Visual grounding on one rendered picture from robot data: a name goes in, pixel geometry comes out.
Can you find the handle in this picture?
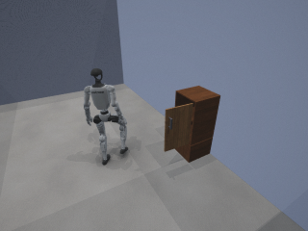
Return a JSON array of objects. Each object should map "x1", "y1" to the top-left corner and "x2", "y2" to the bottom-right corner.
[{"x1": 168, "y1": 117, "x2": 173, "y2": 130}]

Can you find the robot left hand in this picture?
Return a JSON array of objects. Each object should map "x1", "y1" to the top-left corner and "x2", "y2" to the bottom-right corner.
[{"x1": 86, "y1": 116, "x2": 93, "y2": 125}]

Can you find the cupboard door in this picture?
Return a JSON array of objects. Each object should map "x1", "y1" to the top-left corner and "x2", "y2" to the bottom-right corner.
[{"x1": 164, "y1": 103, "x2": 193, "y2": 152}]

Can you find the robot right forearm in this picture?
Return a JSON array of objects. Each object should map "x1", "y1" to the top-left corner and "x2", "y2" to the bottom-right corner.
[{"x1": 114, "y1": 101, "x2": 124, "y2": 119}]

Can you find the robot left forearm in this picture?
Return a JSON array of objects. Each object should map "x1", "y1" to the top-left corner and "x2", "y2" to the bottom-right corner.
[{"x1": 84, "y1": 102, "x2": 90, "y2": 117}]

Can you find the robot right hand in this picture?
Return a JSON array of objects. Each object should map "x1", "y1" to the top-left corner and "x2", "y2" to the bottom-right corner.
[{"x1": 119, "y1": 118, "x2": 127, "y2": 129}]

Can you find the robot torso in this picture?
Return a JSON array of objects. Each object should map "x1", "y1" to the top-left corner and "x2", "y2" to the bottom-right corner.
[{"x1": 90, "y1": 84, "x2": 111, "y2": 122}]

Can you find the right robot upper arm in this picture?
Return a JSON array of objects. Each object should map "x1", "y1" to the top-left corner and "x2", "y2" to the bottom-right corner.
[{"x1": 106, "y1": 85, "x2": 116, "y2": 107}]

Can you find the left robot upper arm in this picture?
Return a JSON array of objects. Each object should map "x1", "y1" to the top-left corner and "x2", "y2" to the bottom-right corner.
[{"x1": 84, "y1": 86, "x2": 91, "y2": 107}]

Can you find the robot head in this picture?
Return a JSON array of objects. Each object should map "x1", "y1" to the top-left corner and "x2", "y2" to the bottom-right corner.
[{"x1": 90, "y1": 68, "x2": 105, "y2": 88}]

